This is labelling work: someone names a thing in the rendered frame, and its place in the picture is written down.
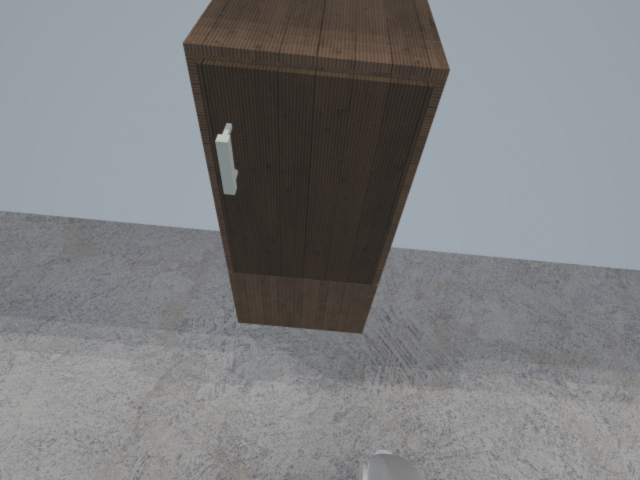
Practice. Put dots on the cupboard door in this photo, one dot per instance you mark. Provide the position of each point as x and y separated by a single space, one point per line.
322 158

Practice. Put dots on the right robot thigh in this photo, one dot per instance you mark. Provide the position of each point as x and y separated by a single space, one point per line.
388 467

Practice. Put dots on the handle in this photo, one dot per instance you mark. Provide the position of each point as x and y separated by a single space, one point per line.
226 162

